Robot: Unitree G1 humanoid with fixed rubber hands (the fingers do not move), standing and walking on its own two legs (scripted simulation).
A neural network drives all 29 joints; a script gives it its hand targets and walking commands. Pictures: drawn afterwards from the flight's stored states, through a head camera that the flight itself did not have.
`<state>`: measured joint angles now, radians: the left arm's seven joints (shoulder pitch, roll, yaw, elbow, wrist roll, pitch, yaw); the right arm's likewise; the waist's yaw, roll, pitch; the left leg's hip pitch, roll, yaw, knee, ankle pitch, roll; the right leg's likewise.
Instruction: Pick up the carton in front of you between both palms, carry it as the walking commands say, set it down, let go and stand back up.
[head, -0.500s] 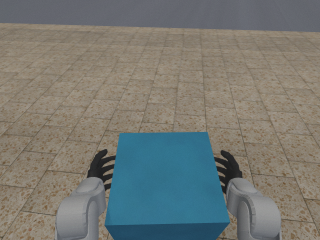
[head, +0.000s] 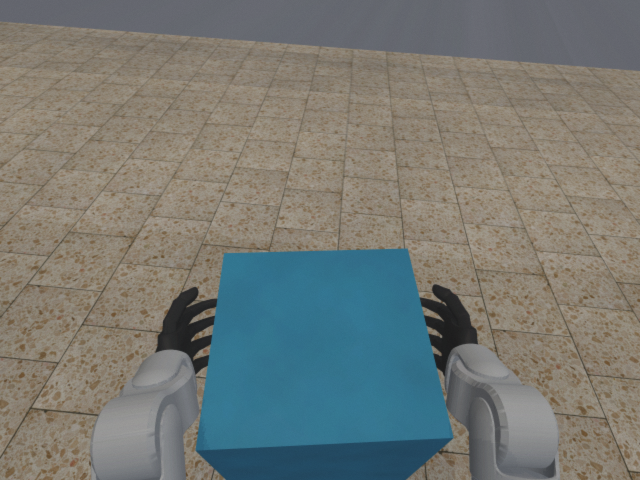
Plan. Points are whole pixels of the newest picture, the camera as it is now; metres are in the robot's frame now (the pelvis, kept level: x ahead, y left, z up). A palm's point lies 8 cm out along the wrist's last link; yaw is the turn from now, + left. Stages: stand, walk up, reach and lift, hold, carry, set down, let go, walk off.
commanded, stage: carry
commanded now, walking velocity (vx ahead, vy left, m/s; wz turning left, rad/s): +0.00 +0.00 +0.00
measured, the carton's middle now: (319, 378) +0.25 +0.01 +0.02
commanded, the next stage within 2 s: hold in 1.52 s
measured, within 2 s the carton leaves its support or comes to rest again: neither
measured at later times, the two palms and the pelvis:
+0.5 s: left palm (215, 272) +0.35 +0.14 +0.11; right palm (453, 276) +0.34 -0.16 +0.11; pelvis +0.11 -0.02 +0.01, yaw +0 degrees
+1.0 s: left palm (225, 287) +0.35 +0.13 +0.07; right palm (447, 290) +0.35 -0.17 +0.07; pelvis +0.09 -0.02 +0.01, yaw +0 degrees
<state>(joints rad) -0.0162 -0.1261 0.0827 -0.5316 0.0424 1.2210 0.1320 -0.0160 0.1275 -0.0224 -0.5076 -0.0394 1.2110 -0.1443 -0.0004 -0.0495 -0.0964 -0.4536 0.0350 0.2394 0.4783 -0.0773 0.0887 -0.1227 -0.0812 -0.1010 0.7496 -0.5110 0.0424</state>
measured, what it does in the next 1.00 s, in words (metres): steps on the spot: right foot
